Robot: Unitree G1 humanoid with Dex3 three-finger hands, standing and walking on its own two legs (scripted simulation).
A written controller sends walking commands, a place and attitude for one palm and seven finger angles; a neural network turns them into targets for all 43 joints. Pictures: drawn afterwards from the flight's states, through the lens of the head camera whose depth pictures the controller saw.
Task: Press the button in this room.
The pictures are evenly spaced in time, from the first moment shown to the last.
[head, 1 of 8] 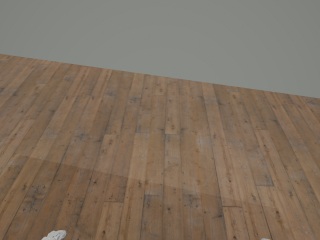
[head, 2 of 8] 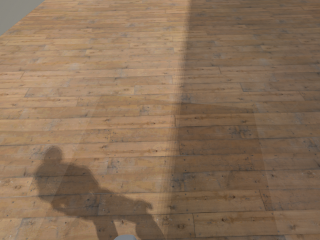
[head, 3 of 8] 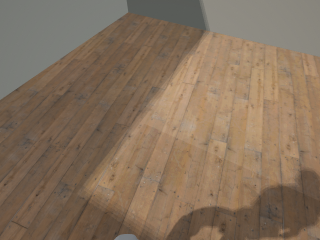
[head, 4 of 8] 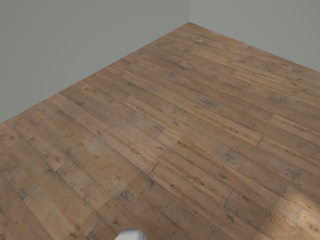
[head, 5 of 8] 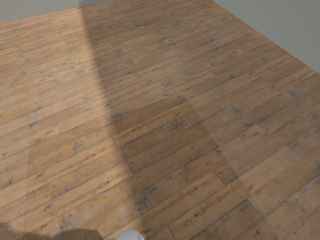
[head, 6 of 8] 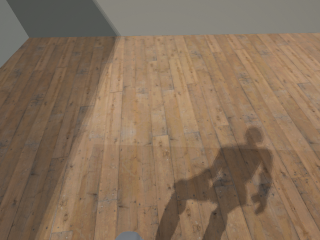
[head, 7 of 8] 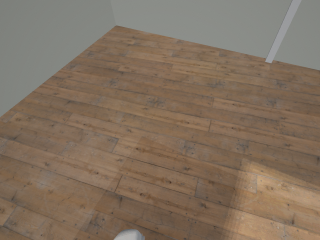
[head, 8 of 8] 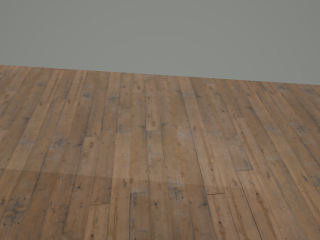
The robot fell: no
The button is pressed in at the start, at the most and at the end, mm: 0 0 0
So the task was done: no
